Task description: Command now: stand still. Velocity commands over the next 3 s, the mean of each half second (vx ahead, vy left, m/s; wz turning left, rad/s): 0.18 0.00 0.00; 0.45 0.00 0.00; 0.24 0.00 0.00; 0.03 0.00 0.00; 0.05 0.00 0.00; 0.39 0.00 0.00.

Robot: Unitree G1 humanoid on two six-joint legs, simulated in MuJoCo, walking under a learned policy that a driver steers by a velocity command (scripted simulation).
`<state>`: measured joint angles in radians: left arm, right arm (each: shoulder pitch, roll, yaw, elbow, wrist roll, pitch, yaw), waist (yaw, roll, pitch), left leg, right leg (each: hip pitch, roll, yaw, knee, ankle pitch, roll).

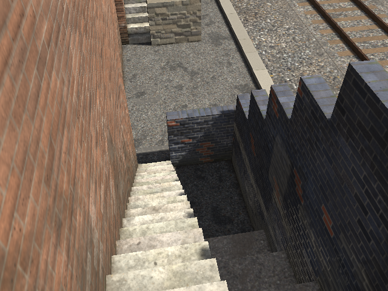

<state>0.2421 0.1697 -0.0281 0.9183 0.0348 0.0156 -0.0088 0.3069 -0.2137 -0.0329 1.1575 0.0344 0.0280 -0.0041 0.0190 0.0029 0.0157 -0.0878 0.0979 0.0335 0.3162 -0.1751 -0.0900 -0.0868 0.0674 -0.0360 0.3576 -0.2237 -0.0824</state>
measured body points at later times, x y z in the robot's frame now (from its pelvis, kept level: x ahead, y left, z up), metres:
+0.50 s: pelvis +0.03 +0.02 -0.02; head +0.00 +0.04 +0.43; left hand +0.07 +0.27 -0.18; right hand +0.04 -0.25 -0.16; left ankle +0.01 +0.13 -0.74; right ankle -0.02 -0.06 -0.75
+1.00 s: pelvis +0.17 +0.05 -0.10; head +0.17 +0.07 +0.35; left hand +0.13 +0.29 -0.26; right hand +0.18 -0.25 -0.23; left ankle +0.12 +0.17 -0.72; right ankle +0.09 -0.08 -0.75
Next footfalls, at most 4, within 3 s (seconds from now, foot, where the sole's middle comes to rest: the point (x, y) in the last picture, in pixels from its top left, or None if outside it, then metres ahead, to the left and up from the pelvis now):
0.50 left None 0.05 0.13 -0.78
0.88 right None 0.13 -0.08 -0.78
1.24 left None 0.39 0.25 -1.04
1.40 left None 0.52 0.31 -1.19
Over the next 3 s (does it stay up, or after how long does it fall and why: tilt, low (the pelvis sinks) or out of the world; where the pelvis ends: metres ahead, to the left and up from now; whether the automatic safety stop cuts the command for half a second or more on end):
stays up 0.82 0.20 -0.70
